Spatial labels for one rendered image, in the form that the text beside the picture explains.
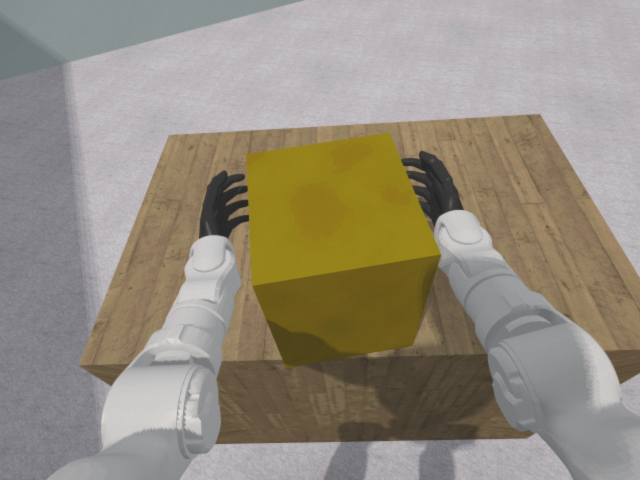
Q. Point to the carton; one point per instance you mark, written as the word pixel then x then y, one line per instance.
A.
pixel 342 256

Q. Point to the pedestal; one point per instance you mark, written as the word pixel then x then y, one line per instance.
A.
pixel 509 171

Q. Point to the right robot forearm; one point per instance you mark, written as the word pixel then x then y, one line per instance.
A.
pixel 491 293

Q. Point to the right robot upper arm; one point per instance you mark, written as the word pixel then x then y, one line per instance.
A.
pixel 555 382

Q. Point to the left robot upper arm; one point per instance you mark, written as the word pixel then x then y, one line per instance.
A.
pixel 157 419

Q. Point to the robot left hand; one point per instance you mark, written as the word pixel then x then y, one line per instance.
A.
pixel 215 213

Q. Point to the left robot forearm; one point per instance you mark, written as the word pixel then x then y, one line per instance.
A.
pixel 198 321

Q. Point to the robot right hand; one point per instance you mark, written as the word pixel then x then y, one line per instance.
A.
pixel 440 192

